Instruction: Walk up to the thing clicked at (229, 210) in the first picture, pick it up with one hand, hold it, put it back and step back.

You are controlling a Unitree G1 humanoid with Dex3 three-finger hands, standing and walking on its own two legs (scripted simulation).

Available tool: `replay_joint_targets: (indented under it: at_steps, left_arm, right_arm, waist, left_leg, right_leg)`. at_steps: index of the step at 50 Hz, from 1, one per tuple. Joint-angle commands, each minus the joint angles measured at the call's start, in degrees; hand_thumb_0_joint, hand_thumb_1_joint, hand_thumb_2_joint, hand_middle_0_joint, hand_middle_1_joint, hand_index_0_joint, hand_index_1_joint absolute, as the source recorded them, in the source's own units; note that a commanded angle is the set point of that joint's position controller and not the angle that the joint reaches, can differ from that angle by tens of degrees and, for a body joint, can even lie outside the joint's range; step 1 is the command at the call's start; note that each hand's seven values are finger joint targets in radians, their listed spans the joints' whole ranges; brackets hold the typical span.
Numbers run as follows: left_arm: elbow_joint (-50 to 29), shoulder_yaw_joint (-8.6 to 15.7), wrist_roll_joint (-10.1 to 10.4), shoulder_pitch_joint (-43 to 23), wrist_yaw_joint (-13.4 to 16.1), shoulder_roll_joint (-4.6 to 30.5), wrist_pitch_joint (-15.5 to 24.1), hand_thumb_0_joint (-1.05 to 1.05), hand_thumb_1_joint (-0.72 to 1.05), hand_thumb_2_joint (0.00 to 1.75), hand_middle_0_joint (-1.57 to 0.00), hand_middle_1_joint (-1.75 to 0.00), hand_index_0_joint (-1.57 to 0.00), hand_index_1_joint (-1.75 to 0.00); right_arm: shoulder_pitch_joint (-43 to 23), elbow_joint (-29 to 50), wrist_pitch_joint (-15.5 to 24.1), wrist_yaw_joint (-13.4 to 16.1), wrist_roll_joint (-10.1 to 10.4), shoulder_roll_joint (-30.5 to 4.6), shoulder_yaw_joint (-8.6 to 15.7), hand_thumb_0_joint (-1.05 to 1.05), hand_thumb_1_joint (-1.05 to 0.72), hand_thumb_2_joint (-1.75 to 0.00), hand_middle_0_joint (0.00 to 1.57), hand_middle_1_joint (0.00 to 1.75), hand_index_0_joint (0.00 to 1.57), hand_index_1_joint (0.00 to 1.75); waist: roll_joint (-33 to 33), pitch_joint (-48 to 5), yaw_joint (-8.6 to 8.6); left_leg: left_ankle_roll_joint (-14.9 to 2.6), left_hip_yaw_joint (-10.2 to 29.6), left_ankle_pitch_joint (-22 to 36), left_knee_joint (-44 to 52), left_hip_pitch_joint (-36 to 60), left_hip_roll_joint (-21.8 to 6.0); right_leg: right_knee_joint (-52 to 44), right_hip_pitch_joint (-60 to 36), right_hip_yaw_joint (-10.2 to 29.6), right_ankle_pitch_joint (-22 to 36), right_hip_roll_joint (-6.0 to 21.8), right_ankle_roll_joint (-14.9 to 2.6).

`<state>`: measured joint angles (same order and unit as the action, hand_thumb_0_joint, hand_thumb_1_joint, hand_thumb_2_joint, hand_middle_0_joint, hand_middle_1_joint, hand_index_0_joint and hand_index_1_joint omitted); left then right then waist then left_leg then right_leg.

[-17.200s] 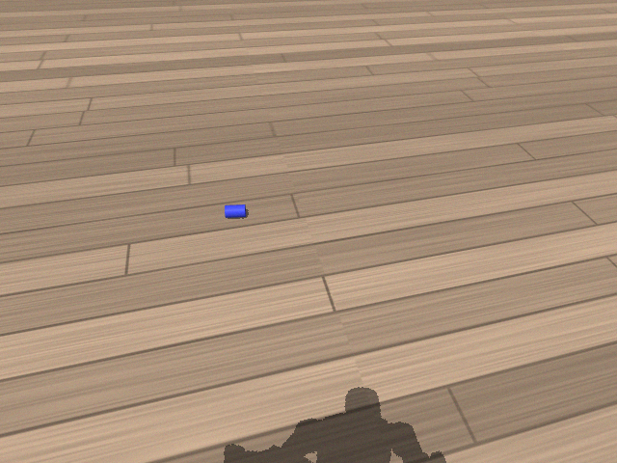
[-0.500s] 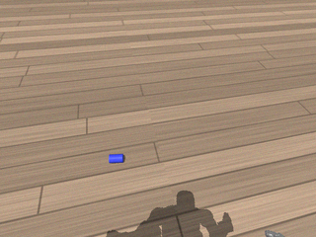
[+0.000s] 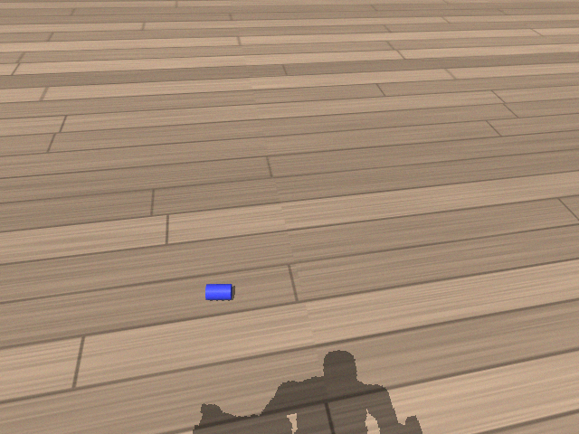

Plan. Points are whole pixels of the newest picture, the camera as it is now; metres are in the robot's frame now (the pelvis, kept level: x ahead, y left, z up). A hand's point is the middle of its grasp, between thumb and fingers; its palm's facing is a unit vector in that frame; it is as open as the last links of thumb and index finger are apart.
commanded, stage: walk up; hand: left
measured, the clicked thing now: (219, 291) +0.74 +0.26 -0.74
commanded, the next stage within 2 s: stand in 0.76 s
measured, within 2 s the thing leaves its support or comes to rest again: neither
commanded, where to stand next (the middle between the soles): +0.36 +0.01 m, yaw +2 degrees
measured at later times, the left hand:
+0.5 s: hand out of the picture +0.12 +0.25 -0.15, palm faces +0.04 -0.94 -0.34, open 7.4 cm
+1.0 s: hand out of the picture +0.08 +0.25 -0.14, palm faces +0.01 -0.94 -0.33, open 7.4 cm
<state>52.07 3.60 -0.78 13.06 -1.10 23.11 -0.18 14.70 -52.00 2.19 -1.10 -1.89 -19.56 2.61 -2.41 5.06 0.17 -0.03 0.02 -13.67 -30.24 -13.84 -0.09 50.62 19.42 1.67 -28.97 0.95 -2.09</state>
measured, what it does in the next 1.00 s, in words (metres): steps on the spot: right foot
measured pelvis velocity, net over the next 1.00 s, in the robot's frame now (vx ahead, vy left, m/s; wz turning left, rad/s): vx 0.02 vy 0.00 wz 0.02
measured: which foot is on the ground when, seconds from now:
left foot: down 0.00-1.00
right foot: up 0.00-0.06, down 0.08-1.00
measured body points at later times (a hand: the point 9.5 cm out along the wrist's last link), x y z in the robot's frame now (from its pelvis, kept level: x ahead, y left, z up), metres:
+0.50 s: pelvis +0.02 +0.00 +0.00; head +0.04 +0.00 +0.45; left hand +0.12 +0.30 -0.12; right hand +0.10 -0.30 -0.13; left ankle +0.01 +0.12 -0.73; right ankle +0.05 -0.13 -0.73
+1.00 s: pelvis +0.02 +0.00 +0.02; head +0.03 +0.00 +0.46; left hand +0.08 +0.30 -0.12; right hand +0.13 -0.29 -0.11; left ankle +0.01 +0.12 -0.73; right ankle +0.05 -0.13 -0.73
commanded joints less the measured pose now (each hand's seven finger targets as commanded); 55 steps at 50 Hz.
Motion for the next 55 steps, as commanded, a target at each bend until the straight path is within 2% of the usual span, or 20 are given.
replay_joint_targets:
  at_steps: [1,3,4,5,6,7,8,10,12,14,16,17,18,19,23,28,37,38,41,55]
  left_arm:
    - [-2.82,2.63,0.35,1.05,0.82,8.11,2.14,0.00,0.90,0.90,-0.20,-0.30,-0.20,-0.30]
    - [-0.56,2.78,-0.15,4.22,1.53,7.52,2.64,0.00,0.90,0.90,-0.20,-0.30,-0.20,-0.30]
    - [0.50,3.12,-0.41,5.39,1.98,8.43,2.83,0.00,0.90,0.90,-0.20,-0.30,-0.20,-0.30]
    - [0.08,3.90,-1.06,4.12,2.30,11.54,3.10,0.00,0.90,0.90,-0.20,-0.30,-0.20,-0.30]
    - [-1.52,4.13,-1.21,0.60,2.41,15.12,3.44,0.00,0.90,0.90,-0.20,-0.30,-0.20,-0.30]
    - [-2.93,4.08,-1.25,-5.70,2.03,17.30,3.19,0.00,0.90,0.90,-0.20,-0.30,-0.20,-0.30]
    - [-4.08,3.83,-1.24,-9.69,1.94,15.94,3.03,0.00,0.90,0.90,-0.20,-0.30,-0.20,-0.30]
    - [-3.43,3.08,-0.81,-8.94,1.98,11.86,3.28,0.00,0.90,0.90,-0.20,-0.30,-0.20,-0.30]
    - [-1.37,2.95,-0.76,-6.46,2.04,11.24,3.70,0.00,0.90,0.90,-0.20,-0.30,-0.20,-0.30]
    - [-1.13,2.80,-0.51,-7.32,1.85,11.92,3.51,0.00,0.90,0.90,-0.20,-0.30,-0.20,-0.30]
    - [-1.15,2.26,0.31,-8.53,1.69,10.12,2.85,0.00,0.90,0.90,-0.20,-0.30,-0.20,-0.30]
    - [-1.44,1.74,0.85,-8.50,1.71,8.24,2.70,0.00,0.90,0.90,-0.20,-0.30,-0.20,-0.30]
    - [-1.16,1.38,1.43,-7.17,1.79,6.86,2.55,0.00,0.90,0.90,-0.20,-0.30,-0.20,-0.30]
    - [0.69,1.50,1.57,-6.94,1.76,7.66,2.37,0.00,0.90,0.90,-0.20,-0.30,-0.20,-0.30]
    - [1.97,1.57,0.87,-9.46,1.78,9.49,2.88,0.00,0.90,0.90,-0.20,-0.30,-0.20,-0.30]
    - [4.53,0.88,1.05,-10.07,1.73,8.46,2.52,0.00,0.90,0.90,-0.20,-0.30,-0.20,-0.30]
    - [7.16,0.73,0.56,-11.19,1.48,8.76,2.66,0.00,0.90,0.90,-0.20,-0.30,-0.20,-0.30]
    - [7.98,-0.44,0.32,-11.10,1.40,8.39,2.67,0.00,0.90,0.90,-0.20,-0.30,-0.20,-0.30]
    - [8.41,-0.63,0.33,-10.90,1.31,8.47,2.86,0.00,0.90,0.90,-0.20,-0.30,-0.20,-0.30]
    - [10.27,-1.67,0.10,-9.15,1.23,9.07,2.62,0.00,0.90,0.90,-0.20,-0.30,-0.20,-0.30]
  right_arm:
    - [-2.22,4.23,0.71,1.38,-0.04,-15.37,4.05,0.00,-0.90,-0.90,0.20,0.30,0.20,0.30]
    - [-5.39,4.90,-0.20,1.47,1.03,-13.98,3.10,0.00,-0.90,-0.90,0.20,0.30,0.20,0.30]
    - [-6.51,5.04,-0.68,1.57,1.73,-11.95,2.34,0.00,-0.90,-0.90,0.20,0.30,0.20,0.30]
    - [-5.68,5.15,-0.97,1.70,2.35,-9.07,1.46,0.00,-0.90,-0.90,0.20,0.30,0.20,0.30]
    - [-4.65,5.15,-1.46,1.89,2.49,-7.44,0.78,0.00,-0.90,-0.90,0.20,0.30,0.20,0.30]
    - [-2.62,2.69,-2.20,2.28,2.14,-11.40,2.16,0.00,-0.90,-0.90,0.20,0.30,0.20,0.30]
    - [0.00,0.78,-2.23,2.12,1.87,-12.94,2.87,0.00,-0.90,-0.90,0.20,0.30,0.20,0.30]
    - [-0.73,-0.57,-1.69,1.84,2.02,-12.09,2.17,0.00,-0.90,-0.90,0.20,0.30,0.20,0.30]
    - [-2.14,-0.95,-1.37,1.79,1.70,-10.70,1.57,0.00,-0.90,-0.90,0.20,0.30,0.20,0.30]
    - [-1.36,-1.77,-0.84,1.82,1.46,-10.49,1.26,0.00,-0.90,-0.90,0.20,0.30,0.20,0.30]
    - [0.27,-3.31,-0.10,2.05,0.85,-10.95,1.61,0.00,-0.90,-0.90,0.20,0.30,0.20,0.30]
    - [0.13,-3.49,0.28,2.33,0.33,-12.86,2.20,0.00,-0.90,-0.90,0.20,0.30,0.20,0.30]
    - [-3.22,-2.85,0.54,2.36,0.39,-14.60,2.44,0.00,-0.90,-0.90,0.20,0.30,0.20,0.30]
    - [-8.19,-2.38,0.35,1.97,1.04,-15.53,2.33,0.00,-0.90,-0.90,0.20,0.30,0.20,0.30]
    - [-7.64,-3.94,-0.08,1.89,1.23,-12.40,1.03,0.00,-0.90,-0.90,0.20,0.30,0.20,0.30]
    - [-11.00,-5.48,-0.31,1.72,1.21,-12.36,0.71,0.00,-0.90,-0.90,0.20,0.30,0.20,0.30]
    - [-13.19,-7.10,-0.67,1.37,1.12,-11.50,0.51,0.00,-0.90,-0.90,0.20,0.30,0.20,0.30]
    - [-12.25,-7.15,-0.28,1.29,1.38,-12.34,0.60,0.00,-0.90,-0.90,0.20,0.30,0.20,0.30]
    - [-13.02,-7.62,0.09,1.16,1.38,-12.56,0.58,0.00,-0.90,-0.90,0.20,0.30,0.20,0.30]
    - [-12.95,-8.81,-0.19,1.03,1.49,-12.48,0.19,0.00,-0.90,-0.90,0.20,0.30,0.20,0.30]
  waist:
    - [12.96,-2.85,-0.28]
    - [11.71,-5.03,-3.06]
    - [9.10,-5.88,-4.20]
    - [0.83,-6.41,-3.29]
    - [-6.05,-5.54,-2.18]
    - [-5.23,-3.49,-0.96]
    - [-4.35,-0.52,1.09]
    - [-3.31,-0.53,0.56]
    - [-5.69,-2.64,-1.13]
    - [-6.11,-4.78,-0.28]
    - [-4.62,-8.10,0.81]
    - [-0.54,-10.89,0.52]
    - [2.80,-11.34,-1.51]
    - [3.91,-9.52,-3.09]
    - [4.27,-9.60,-0.92]
    - [5.89,-7.09,-1.73]
    - [3.62,-4.93,-1.20]
    - [3.67,-5.99,-0.10]
    - [3.97,-7.11,-0.46]
    - [3.37,-5.78,-0.73]
  left_leg:
    - [-11.00,11.71,12.76,7.53,-0.22,-12.60]
    - [-8.00,7.50,12.95,0.46,-4.72,-10.26]
    - [-5.37,6.16,8.16,-3.27,-7.53,-8.22]
    - [-2.61,3.99,1.01,-9.33,-10.53,-3.97]
    - [-0.44,4.32,-11.81,-13.49,-12.78,1.51]
    - [0.04,5.67,-19.76,-20.12,-4.78,0.12]
    - [0.36,5.30,-17.74,-20.17,-0.62,-1.43]
    - [-0.67,5.49,-15.55,-14.38,-5.00,-0.44]
    - [-0.67,4.70,-13.52,-11.50,-7.14,-1.12]
    - [-0.55,1.92,-10.15,-2.17,-2.58,-0.94]
    - [-0.94,3.84,5.03,7.71,5.60,-1.95]
    - [-2.51,9.03,16.58,8.42,7.75,-6.51]
    - [-4.31,12.92,22.74,7.76,8.35,-10.60]
    - [-5.98,11.74,17.50,5.54,3.27,-10.39]
    - [-2.40,6.27,13.59,6.01,1.95,-6.17]
    - [-2.67,8.07,11.86,9.48,1.56,-7.53]
    - [-1.83,6.95,6.03,11.71,2.71,-6.50]
    - [-1.54,7.32,8.33,13.22,5.02,-6.86]
    - [-1.34,7.25,11.65,13.53,6.76,-7.25]
    - [-0.88,6.45,6.54,15.89,7.31,-6.76]
  right_leg:
    - [-12.80,-3.50,-1.62,3.88,0.83,1.30]
    - [-23.28,-12.38,-3.71,16.33,-1.03,1.22]
    - [-25.76,-15.95,-2.01,21.16,-0.67,1.13]
    - [-29.41,-16.33,8.32,20.10,5.39,-0.32]
    - [-35.93,-10.87,24.01,12.37,16.17,-4.66]
    - [-37.10,1.35,27.19,1.72,21.42,-10.97]
    - [-35.88,6.78,25.53,-0.06,20.65,-12.13]
    - [-32.33,-0.36,16.31,9.04,15.12,-8.27]
    - [-30.72,-6.69,14.25,17.57,14.13,-7.12]
    - [-27.12,-7.97,11.12,25.90,13.10,-6.29]
    - [-21.34,-7.87,6.60,35.41,10.53,-2.92]
    - [-17.02,-7.95,3.75,36.18,7.68,-0.80]
    - [-16.93,-6.58,0.96,30.66,4.16,0.68]
    - [-20.53,-9.54,-0.33,20.72,2.69,1.48]
    - [-23.71,-14.27,3.11,28.57,6.66,-0.44]
    - [-26.13,-13.98,1.10,25.26,5.21,0.29]
    - [-31.45,-13.18,2.26,23.16,5.95,0.92]
    - [-31.81,-13.78,2.46,25.46,6.21,1.08]
    - [-32.21,-14.95,2.09,27.77,6.31,1.53]
    - [-34.48,-13.47,2.41,22.76,6.73,1.30]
